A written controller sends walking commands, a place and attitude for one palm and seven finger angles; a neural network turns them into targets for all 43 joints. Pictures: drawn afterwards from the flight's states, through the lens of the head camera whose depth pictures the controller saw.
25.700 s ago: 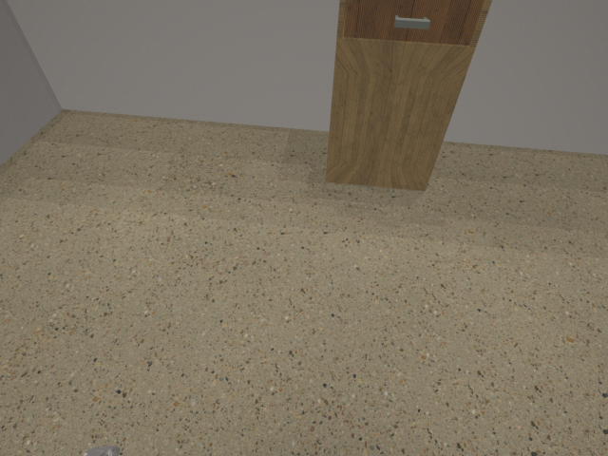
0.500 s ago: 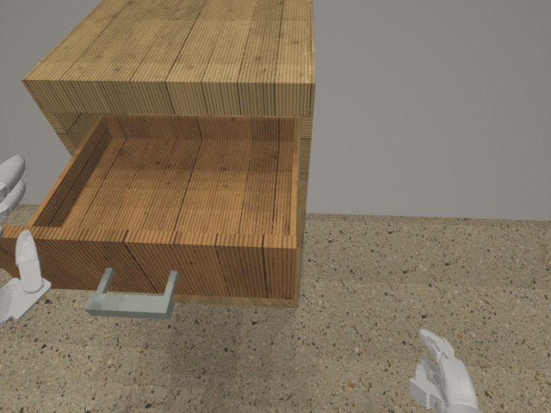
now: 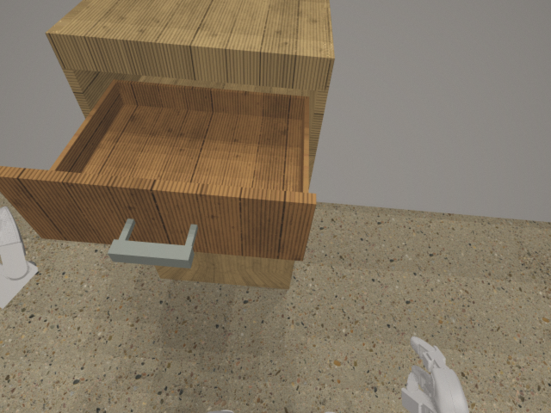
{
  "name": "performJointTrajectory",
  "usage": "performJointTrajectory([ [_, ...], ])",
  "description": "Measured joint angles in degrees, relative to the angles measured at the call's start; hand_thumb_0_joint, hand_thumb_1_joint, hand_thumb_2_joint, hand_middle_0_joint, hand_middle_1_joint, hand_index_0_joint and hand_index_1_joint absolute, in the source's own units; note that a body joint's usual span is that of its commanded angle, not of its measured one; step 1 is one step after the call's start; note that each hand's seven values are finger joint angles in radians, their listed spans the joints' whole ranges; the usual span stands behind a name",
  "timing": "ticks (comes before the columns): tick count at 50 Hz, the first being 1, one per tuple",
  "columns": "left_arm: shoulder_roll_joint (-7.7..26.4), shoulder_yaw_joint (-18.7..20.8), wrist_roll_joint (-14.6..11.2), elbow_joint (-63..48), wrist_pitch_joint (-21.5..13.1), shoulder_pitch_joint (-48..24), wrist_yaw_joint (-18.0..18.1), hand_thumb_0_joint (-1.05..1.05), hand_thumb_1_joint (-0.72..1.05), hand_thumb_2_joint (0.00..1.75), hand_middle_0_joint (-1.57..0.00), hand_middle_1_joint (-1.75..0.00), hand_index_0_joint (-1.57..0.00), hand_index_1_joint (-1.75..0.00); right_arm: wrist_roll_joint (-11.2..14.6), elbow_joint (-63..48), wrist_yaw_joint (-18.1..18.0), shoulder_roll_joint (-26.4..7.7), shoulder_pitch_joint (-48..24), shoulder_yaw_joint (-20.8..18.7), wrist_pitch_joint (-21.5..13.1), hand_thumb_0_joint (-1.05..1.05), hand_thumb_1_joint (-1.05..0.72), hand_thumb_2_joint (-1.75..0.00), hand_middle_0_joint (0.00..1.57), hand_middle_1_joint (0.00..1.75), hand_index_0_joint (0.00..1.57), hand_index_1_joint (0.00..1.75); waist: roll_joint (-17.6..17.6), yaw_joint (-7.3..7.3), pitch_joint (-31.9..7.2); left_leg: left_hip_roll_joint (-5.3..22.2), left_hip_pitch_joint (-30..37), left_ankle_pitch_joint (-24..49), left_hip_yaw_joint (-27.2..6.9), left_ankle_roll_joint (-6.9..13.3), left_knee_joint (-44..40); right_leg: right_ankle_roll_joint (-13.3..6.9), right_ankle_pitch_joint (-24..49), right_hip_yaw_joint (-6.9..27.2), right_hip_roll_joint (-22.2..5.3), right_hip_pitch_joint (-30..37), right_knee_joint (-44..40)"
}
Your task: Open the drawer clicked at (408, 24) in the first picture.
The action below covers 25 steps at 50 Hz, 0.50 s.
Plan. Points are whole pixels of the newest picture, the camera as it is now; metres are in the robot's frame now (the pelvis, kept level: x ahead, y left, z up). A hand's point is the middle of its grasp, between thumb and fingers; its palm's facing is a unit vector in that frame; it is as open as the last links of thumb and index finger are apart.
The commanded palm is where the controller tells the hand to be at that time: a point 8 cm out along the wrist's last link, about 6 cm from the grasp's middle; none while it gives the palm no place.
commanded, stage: step back with the hand held close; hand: left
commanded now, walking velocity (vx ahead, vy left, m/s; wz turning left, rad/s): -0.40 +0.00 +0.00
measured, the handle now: (156, 241) +0.34 +0.21 +0.04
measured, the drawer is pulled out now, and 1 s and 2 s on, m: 0.28 0.28 0.28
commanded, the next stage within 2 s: stop stepping back and stand still in 0.52 s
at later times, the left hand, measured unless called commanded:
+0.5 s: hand out of the picture +0.12 +0.23 +0.20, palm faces +0.34 -0.79 -0.51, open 7.4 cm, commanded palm +0.05 +0.27 +0.23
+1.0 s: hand out of the picture -0.01 +0.20 +0.21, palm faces +0.40 -0.78 -0.48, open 7.4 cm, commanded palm -0.08 +0.24 +0.23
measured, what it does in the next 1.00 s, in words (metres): walks backwards: right foot, then left foot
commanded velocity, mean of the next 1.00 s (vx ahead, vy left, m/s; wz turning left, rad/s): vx -0.14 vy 0.03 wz -0.01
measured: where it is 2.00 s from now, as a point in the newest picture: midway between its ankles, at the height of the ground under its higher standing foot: outside the picture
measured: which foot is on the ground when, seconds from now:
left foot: down 0.00-0.24, up 0.26-0.38, down 0.40-0.70, up 0.72-0.90, down 0.92-1.00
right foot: up 0.00-0.10, down 0.12-0.40, up 0.42-0.68, down 0.70-1.00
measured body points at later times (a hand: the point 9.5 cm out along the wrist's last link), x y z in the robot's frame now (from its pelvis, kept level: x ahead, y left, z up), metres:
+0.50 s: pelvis -0.09 -0.01 +0.01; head -0.03 +0.03 +0.45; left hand +0.10 +0.27 +0.23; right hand +0.10 -0.24 -0.06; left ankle -0.05 +0.10 -0.73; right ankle -0.07 -0.13 -0.69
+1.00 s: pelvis -0.20 -0.04 +0.01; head -0.20 -0.02 +0.46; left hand -0.04 +0.24 +0.24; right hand -0.07 -0.30 -0.07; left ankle -0.18 +0.08 -0.73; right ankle -0.18 -0.15 -0.72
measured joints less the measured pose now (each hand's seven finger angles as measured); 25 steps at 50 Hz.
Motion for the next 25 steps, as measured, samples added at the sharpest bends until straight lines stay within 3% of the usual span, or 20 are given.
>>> performJointTrajectory([
  [4,1.8,2.0,0.2,0.5,-0.3,-0.4,0.1,0.01,0.88,0.9,-0.22,-0.3,-0.21,-0.3,-0.4,-0.2,0.4,1.3,1.3,0.0,-1.2,0.01,-0.91,-0.9,0.2,0.3,0.2,0.3,-0.1,-0.49,-0.7,0.0,-0.7,1.4,-0.8,-0.1,-1.3,-0.3,-4.2,1.8,1.3,1.8,4.7],
  [9,1.5,2.7,-0.4,0.4,-1.3,-1.0,-1.2,0.01,0.88,0.9,-0.21,-0.3,-0.21,-0.3,-0.9,1.1,1.9,1.7,-1.5,1.0,-2.4,0.01,-0.9,-0.9,0.2,0.3,0.2,0.3,-0.2,1.18,0.3,1.6,-2.8,2.6,0.6,-0.9,-1.3,0.0,-3.7,2.3,2.0,5.6,-1.6],
  [13,1.1,0.4,-1.2,-0.1,-0.7,-1.0,-2.7,0.01,0.88,0.9,-0.21,-0.3,-0.21,-0.3,0.2,0.8,2.6,1.1,-3.8,0.8,-1.8,0.01,-0.9,-0.9,0.2,0.3,0.2,0.3,1.3,0.16,2.0,2.5,-4.1,3.1,-0.7,-1.9,-0.2,-0.9,0.0,1.2,3.2,5.0,-2.7],
  [16,1.3,-0.8,-1.2,-1.1,-0.3,0.8,-3.3,0.01,0.88,0.9,-0.22,-0.3,-0.21,-0.3,0.7,1.2,2.2,0.9,-4.1,-0.2,-0.3,0.01,-0.9,-0.9,0.2,0.3,0.2,0.3,-0.2,-0.74,1.0,0.3,-5.2,-6.5,-1.7,-2.4,10.0,-1.1,0.5,1.4,1.9,4.1,-2.8],
  [18,1.6,-0.1,-0.9,-1.5,-0.1,2.2,-3.1,0.01,0.88,0.9,-0.22,-0.3,-0.22,-0.3,0.5,1.2,1.6,0.8,-3.9,-0.4,0.8,0.01,-0.9,-0.9,0.2,0.3,0.2,0.3,-1.6,-1.29,0.3,-0.1,-2.6,-8.0,-1.2,-2.6,8.0,-0.7,1.6,1.6,1.0,3.5,-3.6],
  [19,1.8,0.4,-0.8,-1.7,0.0,2.7,-2.9,0.01,0.88,0.9,-0.22,-0.3,-0.22,-0.3,0.4,1.0,1.3,0.6,-3.7,-0.4,1.0,0.01,-0.91,-0.9,0.2,0.3,0.2,0.3,-2.0,-1.63,-0.1,0.3,-0.3,-5.2,-0.9,-2.5,3.1,-0.4,2.0,1.5,0.7,2.9,-3.6],
  [20,2.1,0.9,-0.8,-2.1,0.1,3.2,-2.6,0.01,0.88,0.9,-0.22,-0.3,-0.22,-0.3,0.2,0.4,1.1,0.0,-3.3,-0.6,0.9,0.01,-0.91,-0.9,0.2,0.3,0.2,0.3,-1.3,-1.96,-0.5,1.3,1.9,0.0,-1.3,-2.0,-2.3,-0.1,2.1,0.7,1.0,1.9,-3.1],
  [21,2.8,1.4,-0.7,-2.1,0.1,2.8,-2.4,0.01,0.88,0.9,-0.22,-0.3,-0.22,-0.3,0.0,0.5,0.8,0.1,-3.4,-1.2,0.7,0.01,-0.91,-0.9,0.2,0.3,0.2,0.3,-1.9,-2.16,-0.2,0.9,1.6,0.8,-1.4,-1.7,-3.4,0.2,1.7,0.6,0.4,0.7,-1.5],
  [25,3.6,2.8,-1.1,-1.9,0.2,2.7,-2.1,0.01,0.88,0.9,-0.22,-0.3,-0.22,-0.3,-1.1,1.4,1.3,1.6,-3.8,-1.9,-1.0,0.01,-0.91,-0.9,0.2,0.3,0.2,0.3,-3.0,-0.34,1.5,1.2,1.1,1.6,-0.5,-1.5,-4.3,0.3,-9.4,2.9,1.8,-3.4,13.2],
])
